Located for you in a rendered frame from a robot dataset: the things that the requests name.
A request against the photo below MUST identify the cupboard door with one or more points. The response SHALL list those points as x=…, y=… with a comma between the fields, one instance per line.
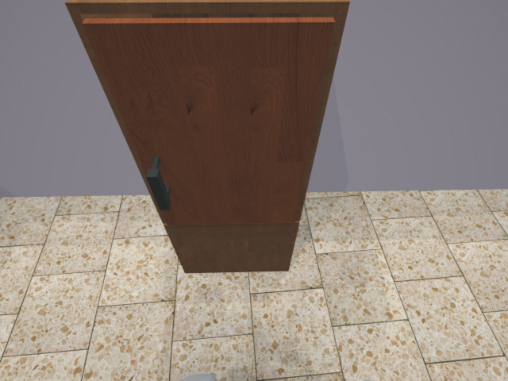
x=227, y=103

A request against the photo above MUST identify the handle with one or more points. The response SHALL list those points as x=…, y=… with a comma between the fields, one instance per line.
x=155, y=181

